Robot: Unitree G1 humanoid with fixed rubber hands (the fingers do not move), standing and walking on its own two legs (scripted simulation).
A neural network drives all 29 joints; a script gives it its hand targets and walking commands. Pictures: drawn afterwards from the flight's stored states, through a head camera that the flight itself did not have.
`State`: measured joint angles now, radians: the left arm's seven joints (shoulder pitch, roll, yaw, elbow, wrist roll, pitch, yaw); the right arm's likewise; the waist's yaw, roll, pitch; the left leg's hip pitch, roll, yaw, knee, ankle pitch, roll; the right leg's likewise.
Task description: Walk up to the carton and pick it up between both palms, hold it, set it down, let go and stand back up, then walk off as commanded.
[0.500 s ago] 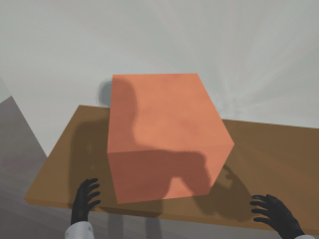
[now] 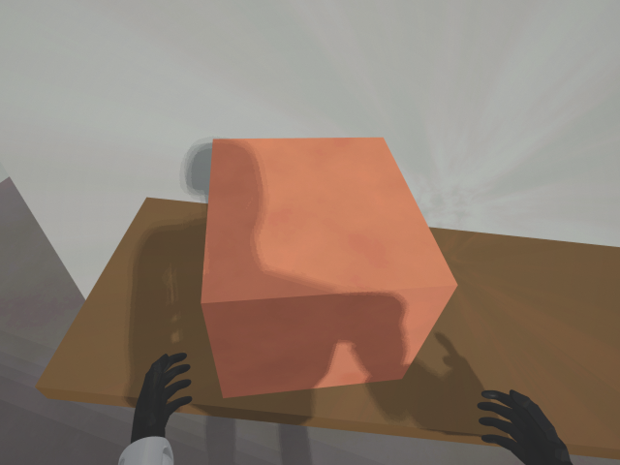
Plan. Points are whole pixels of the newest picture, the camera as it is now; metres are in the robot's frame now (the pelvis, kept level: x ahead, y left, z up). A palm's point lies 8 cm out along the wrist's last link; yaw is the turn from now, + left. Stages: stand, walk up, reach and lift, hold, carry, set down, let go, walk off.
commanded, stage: set down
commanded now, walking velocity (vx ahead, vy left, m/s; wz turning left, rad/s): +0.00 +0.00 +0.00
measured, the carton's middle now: (308, 259) +0.41 +0.05 +0.03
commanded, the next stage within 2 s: let go in 1.48 s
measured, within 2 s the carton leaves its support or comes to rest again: neither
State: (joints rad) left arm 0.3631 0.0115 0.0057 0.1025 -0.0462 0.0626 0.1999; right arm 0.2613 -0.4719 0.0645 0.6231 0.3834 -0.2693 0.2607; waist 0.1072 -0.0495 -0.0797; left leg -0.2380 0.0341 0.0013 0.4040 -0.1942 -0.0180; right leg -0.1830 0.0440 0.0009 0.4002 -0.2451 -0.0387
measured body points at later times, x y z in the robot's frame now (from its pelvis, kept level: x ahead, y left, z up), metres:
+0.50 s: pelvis +0.00 +0.00 +0.00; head -0.02 +0.02 +0.45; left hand +0.16 +0.22 -0.03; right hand +0.20 -0.26 -0.03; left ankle +0.01 +0.14 -0.74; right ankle -0.02 -0.09 -0.74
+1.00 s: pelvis -0.01 +0.00 +0.00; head -0.04 +0.03 +0.45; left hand +0.16 +0.22 -0.03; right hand +0.20 -0.25 -0.03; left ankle +0.01 +0.14 -0.74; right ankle -0.02 -0.09 -0.74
